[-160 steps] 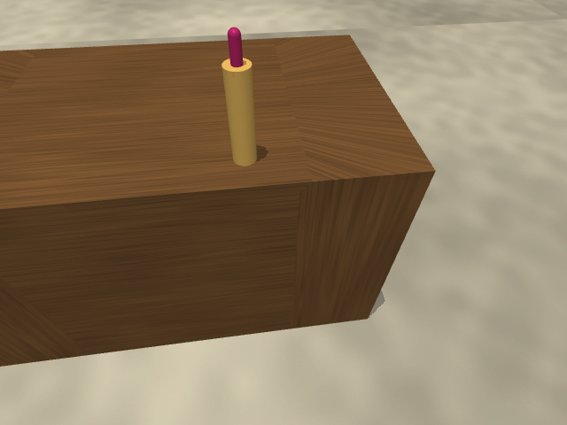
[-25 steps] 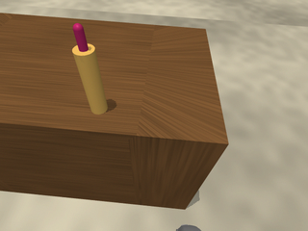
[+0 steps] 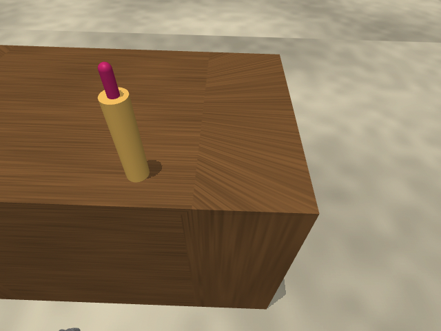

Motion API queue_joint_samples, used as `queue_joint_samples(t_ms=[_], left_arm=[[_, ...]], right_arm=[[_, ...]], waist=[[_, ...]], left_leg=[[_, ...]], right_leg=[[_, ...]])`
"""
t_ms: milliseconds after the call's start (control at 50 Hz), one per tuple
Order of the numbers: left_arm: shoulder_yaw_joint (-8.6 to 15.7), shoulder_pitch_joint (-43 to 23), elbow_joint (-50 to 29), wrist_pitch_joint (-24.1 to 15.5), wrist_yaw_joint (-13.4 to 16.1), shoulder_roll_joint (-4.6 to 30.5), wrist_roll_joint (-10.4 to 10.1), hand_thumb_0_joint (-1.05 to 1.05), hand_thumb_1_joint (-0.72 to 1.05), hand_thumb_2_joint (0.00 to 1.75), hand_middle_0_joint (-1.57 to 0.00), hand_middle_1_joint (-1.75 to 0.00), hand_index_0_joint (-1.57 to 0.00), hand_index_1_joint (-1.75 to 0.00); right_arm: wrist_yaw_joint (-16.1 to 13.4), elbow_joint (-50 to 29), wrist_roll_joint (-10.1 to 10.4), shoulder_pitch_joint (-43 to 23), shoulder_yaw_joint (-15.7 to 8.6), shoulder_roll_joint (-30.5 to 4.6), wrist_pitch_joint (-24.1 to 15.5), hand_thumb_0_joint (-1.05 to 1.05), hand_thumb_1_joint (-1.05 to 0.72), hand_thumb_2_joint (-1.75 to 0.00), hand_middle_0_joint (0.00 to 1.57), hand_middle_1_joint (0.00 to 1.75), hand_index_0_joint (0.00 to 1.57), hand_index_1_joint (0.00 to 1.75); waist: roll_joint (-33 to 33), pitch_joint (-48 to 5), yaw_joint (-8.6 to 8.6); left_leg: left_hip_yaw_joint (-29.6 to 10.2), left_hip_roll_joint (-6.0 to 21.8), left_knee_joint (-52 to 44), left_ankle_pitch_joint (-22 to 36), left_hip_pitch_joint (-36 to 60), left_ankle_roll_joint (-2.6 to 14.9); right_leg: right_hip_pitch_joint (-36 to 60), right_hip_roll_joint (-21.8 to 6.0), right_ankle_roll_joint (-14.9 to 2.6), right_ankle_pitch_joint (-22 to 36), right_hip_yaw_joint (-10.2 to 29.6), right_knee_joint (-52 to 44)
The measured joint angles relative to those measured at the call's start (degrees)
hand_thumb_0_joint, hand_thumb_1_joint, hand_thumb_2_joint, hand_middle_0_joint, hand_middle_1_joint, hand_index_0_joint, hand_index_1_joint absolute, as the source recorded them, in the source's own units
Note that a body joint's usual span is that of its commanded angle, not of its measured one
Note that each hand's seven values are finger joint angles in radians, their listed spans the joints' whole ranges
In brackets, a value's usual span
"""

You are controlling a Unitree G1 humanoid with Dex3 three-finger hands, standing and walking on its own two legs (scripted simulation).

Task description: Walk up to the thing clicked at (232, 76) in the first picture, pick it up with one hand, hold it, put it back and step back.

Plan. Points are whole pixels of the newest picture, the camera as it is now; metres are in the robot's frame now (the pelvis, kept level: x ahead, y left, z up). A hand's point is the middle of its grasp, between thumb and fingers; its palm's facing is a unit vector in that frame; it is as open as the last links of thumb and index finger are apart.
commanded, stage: walk up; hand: left
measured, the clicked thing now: (123, 128) +0.45 +0.21 +0.12
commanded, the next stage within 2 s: stand in 0.74 s
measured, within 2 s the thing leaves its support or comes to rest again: neither
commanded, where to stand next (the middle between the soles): +0.05 +0.01 m, yaw -1 degrees
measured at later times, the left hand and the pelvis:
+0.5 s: hand out of the picture +0.09 +0.24 -0.14, palm faces -0.07 -0.93 -0.35, open 7.4 cm; pelvis +0.01 +0.00 +0.01, yaw -2 degrees
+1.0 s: hand out of the picture +0.12 +0.24 -0.14, palm faces -0.07 -0.94 -0.34, open 7.4 cm; pelvis +0.01 -0.01 +0.01, yaw -2 degrees
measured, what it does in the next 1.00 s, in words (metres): stands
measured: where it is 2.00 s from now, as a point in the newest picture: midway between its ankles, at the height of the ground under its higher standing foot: outside the picture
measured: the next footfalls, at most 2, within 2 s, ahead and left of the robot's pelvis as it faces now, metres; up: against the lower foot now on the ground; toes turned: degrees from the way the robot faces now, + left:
none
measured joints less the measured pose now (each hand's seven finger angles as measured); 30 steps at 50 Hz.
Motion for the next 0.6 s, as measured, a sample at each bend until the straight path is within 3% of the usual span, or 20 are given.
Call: queue_joint_samples(t_ms=[260, 600], left_arm=[[-0.23, -1.86, 3.99, 0.66, -0.25, -0.72, 0.38, 0.01, 0.90, 0.90, -0.20, -0.30, -0.20, -0.30], [0.30, -1.06, 6.09, 1.15, -0.07, -1.90, 0.66, 0.01, 0.90, 0.90, -0.20, -0.30, -0.20, -0.30]], right_arm=[[-0.07, 3.99, -0.12, -1.38, -0.79, -0.88, 0.08, 0.01, -0.90, -0.90, 0.21, 0.30, 0.20, 0.30], [-0.08, 6.11, -0.29, -0.37, -1.38, -0.10, 0.37, 0.01, -0.90, -0.90, 0.21, 0.30, 0.20, 0.30]], waist=[[0.09, -0.12, -0.52], [0.56, 0.26, -0.75]], left_leg=[[1.64, 0.09, -7.79, 3.71, 4.35, -0.24], [2.57, 0.60, -10.39, 4.20, 5.97, -0.67]], right_leg=[[3.15, 0.24, 0.09, 3.62, 1.52, -6.55], [4.00, 0.83, -0.23, 4.06, 2.38, -8.38]])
